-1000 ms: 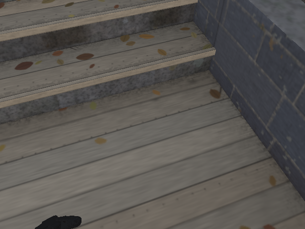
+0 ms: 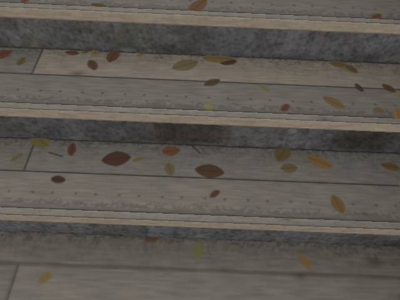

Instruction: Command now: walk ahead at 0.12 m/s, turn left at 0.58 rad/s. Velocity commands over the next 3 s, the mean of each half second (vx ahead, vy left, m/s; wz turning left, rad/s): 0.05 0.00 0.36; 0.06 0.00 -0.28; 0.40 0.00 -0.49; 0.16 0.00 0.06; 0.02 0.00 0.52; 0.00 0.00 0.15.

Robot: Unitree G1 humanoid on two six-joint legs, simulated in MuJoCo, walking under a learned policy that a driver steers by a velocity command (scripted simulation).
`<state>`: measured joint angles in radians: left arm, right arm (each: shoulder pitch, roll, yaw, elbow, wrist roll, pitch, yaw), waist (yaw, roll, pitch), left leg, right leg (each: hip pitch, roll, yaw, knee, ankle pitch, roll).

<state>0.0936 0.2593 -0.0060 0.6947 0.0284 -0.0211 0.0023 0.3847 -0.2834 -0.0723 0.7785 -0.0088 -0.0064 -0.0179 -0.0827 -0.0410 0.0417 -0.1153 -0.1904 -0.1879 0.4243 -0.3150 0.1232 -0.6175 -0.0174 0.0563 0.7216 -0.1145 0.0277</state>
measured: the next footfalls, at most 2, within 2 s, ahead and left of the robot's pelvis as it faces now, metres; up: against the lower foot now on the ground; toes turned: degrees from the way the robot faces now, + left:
right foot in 0.08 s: +0.17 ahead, -0.12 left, +0.00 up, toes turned +9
left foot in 0.48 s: +0.08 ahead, +0.09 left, +0.00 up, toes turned +7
